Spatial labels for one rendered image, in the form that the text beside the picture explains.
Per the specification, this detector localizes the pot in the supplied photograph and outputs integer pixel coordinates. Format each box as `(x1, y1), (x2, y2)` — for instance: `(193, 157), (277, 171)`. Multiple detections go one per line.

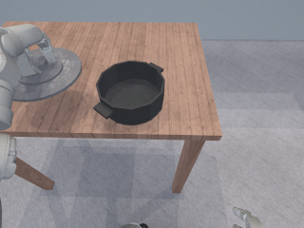
(93, 60), (165, 125)

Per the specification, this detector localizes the robot left hand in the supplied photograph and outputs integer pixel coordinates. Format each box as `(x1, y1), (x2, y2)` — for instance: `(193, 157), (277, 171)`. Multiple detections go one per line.
(6, 24), (56, 77)

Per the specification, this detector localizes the left robot forearm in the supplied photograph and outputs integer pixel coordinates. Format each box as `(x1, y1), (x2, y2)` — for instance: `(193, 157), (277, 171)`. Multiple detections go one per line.
(0, 27), (25, 131)

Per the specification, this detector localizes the knob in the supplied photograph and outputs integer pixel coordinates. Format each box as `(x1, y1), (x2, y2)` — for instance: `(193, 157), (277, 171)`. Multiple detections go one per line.
(29, 55), (48, 70)

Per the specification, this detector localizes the robot left upper arm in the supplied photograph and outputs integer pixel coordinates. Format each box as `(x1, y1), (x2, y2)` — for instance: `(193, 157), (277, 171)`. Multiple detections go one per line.
(0, 133), (17, 228)

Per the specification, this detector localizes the robot right hand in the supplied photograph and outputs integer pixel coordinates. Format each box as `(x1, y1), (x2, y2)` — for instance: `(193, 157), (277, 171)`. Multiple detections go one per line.
(233, 207), (264, 228)

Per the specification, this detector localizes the lid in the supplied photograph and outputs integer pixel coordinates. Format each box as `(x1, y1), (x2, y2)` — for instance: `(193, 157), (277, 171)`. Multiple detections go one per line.
(12, 47), (83, 103)

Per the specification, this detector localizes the table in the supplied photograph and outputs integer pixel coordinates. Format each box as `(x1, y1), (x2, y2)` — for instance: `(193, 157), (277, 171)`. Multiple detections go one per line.
(0, 21), (222, 194)

